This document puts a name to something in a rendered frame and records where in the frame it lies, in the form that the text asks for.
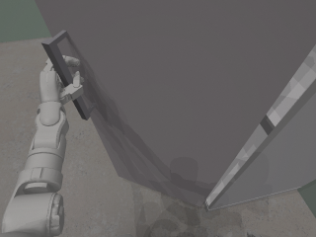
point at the handle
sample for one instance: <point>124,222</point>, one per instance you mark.
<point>51,48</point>

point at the fridge door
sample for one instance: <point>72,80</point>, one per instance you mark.
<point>181,85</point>

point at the robot left hand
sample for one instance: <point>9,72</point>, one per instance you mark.
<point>50,84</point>

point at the left robot upper arm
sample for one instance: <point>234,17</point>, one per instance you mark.
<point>35,215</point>

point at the robot left forearm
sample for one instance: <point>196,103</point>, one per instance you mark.
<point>42,172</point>

